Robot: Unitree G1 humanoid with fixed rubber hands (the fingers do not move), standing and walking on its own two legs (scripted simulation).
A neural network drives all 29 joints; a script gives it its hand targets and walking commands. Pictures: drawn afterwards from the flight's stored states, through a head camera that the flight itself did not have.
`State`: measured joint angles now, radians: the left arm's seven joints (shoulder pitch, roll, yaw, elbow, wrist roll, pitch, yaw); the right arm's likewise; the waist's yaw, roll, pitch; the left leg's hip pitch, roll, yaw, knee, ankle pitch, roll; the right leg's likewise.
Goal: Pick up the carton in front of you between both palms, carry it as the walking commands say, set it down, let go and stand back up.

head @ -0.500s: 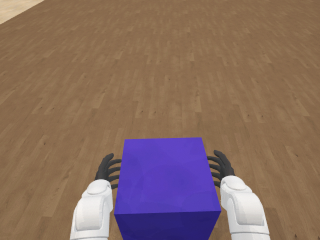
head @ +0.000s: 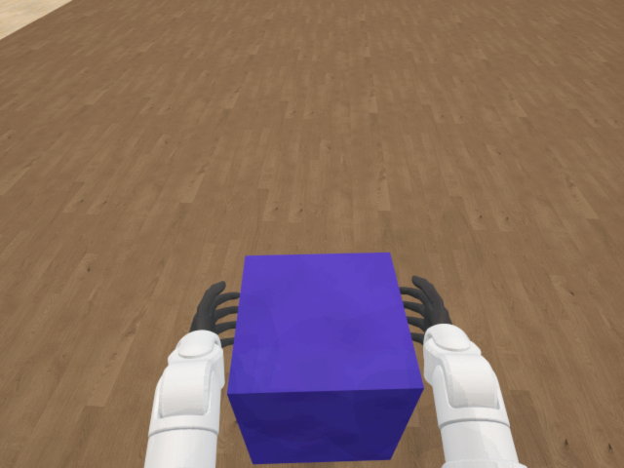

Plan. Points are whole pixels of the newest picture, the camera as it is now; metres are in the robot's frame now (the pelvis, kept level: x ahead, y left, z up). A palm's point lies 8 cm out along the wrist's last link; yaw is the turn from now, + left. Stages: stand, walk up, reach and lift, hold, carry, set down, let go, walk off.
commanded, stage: carry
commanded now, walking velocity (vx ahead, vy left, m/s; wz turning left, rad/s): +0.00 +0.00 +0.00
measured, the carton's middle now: (319, 360) +0.29 +0.00 -0.05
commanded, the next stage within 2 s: hold in 0.70 s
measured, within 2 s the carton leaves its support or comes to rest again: neither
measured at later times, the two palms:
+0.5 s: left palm (211, 346) +0.27 +0.14 +0.04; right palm (445, 340) +0.27 -0.16 +0.04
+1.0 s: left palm (232, 349) +0.27 +0.11 +0.04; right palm (477, 369) +0.23 -0.19 +0.04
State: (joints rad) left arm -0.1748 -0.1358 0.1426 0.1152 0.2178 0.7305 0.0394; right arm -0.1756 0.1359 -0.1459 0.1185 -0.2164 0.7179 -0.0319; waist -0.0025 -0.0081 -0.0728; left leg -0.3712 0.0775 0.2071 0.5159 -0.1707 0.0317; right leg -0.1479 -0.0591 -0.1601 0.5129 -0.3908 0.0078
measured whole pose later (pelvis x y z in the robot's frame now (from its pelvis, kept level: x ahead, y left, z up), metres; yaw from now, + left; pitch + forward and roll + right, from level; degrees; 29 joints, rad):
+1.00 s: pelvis -0.03 +0.00 +0.01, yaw -6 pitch -6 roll +0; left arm -0.19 -0.14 0.14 0.15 0.25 0.71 0.04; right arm -0.20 0.14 -0.18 0.21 -0.22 0.65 -0.01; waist -0.01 -0.04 0.06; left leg -0.17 0.02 -0.02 0.35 -0.08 -0.03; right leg -0.01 0.02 0.05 0.39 -0.28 -0.01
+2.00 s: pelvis -0.07 +0.02 -0.11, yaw -13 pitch +37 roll -2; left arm -0.73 -0.05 0.44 0.50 0.26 0.23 -0.03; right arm -0.73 0.16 -0.42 0.53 -0.18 0.20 -0.08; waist 0.06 -0.08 -0.10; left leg -1.46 -0.03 -0.11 1.10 -0.28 -0.05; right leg -1.34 0.13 0.11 1.18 -0.48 0.03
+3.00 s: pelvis -0.11 +0.04 -0.33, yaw -19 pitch +45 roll -6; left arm -1.38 0.23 0.47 0.77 0.21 0.33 0.00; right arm -1.46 -0.08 -0.37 0.87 -0.10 0.26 -0.19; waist 0.16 -0.11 0.20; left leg -2.26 -0.08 -0.15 1.89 -0.41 -0.07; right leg -2.10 0.23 0.05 1.96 -0.66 0.10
